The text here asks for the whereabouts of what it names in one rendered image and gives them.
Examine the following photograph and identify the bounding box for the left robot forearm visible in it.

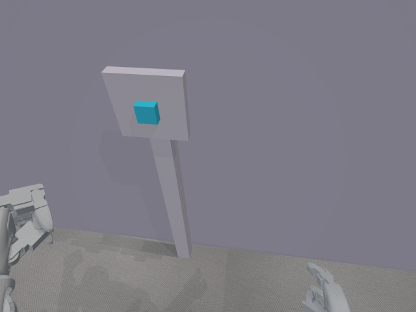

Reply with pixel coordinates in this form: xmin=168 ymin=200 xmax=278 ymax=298
xmin=0 ymin=275 xmax=18 ymax=312

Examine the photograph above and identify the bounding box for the button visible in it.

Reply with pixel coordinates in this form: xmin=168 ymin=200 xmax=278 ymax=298
xmin=133 ymin=101 xmax=160 ymax=125

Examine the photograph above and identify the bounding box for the robot left hand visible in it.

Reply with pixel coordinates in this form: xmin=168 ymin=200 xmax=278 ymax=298
xmin=0 ymin=184 xmax=54 ymax=276

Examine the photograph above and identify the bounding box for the panel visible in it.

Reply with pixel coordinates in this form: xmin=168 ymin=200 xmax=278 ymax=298
xmin=101 ymin=66 xmax=192 ymax=259

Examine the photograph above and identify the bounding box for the robot right hand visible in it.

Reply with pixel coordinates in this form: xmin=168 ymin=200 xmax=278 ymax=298
xmin=302 ymin=263 xmax=352 ymax=312

